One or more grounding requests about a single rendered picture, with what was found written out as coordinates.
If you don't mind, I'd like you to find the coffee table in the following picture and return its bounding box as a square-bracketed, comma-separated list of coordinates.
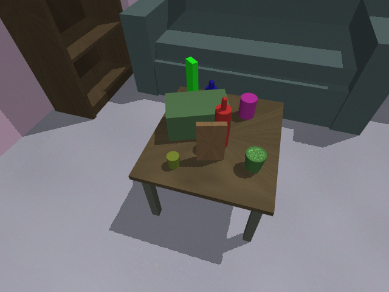
[129, 86, 284, 242]

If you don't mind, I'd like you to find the bookshelf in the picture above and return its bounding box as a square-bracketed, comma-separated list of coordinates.
[0, 0, 133, 119]

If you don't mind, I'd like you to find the sofa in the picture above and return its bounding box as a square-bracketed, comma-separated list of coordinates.
[119, 0, 389, 135]

